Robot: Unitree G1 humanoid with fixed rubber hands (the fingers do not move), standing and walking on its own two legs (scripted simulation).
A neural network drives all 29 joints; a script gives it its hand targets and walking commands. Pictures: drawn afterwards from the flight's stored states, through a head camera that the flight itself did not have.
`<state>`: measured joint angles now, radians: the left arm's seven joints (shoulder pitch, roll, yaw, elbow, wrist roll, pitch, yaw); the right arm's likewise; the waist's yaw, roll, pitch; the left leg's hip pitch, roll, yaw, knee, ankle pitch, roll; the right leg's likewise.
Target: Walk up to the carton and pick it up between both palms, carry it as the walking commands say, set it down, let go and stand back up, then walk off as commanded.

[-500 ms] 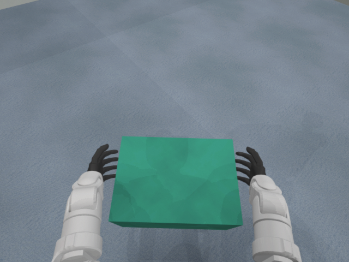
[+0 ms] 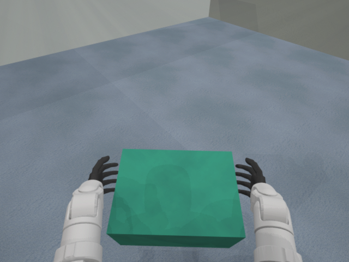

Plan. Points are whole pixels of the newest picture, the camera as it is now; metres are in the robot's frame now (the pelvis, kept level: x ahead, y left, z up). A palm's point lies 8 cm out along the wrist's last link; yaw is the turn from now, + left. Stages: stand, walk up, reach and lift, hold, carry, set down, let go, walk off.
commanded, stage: reach and lift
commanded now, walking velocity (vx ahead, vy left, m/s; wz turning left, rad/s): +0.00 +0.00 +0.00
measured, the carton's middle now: (176, 198) +0.31 -0.01 -0.05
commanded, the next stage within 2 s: hold in 1.12 s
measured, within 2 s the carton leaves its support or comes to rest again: neither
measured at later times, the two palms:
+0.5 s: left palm (90, 188) +0.29 +0.19 +0.05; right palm (254, 185) +0.28 -0.19 +0.04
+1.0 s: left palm (90, 190) +0.28 +0.19 +0.04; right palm (253, 185) +0.28 -0.19 +0.04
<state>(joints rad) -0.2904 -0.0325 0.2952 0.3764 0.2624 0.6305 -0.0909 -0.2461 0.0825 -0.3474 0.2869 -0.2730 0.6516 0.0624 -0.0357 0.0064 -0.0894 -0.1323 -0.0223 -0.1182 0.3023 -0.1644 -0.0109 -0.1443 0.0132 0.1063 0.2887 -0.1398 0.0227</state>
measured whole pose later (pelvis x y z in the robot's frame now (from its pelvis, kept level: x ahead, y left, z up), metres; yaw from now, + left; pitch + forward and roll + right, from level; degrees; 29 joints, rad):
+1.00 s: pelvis +0.01 -0.01 +0.00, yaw +0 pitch -4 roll +0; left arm -0.20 -0.07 0.29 0.21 0.30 0.71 -0.08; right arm -0.18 0.10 -0.29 0.19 -0.29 0.71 0.06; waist 0.01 0.00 -0.05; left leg -0.01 0.00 -0.11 0.21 -0.14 -0.02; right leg -0.02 0.02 0.10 0.21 -0.12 0.01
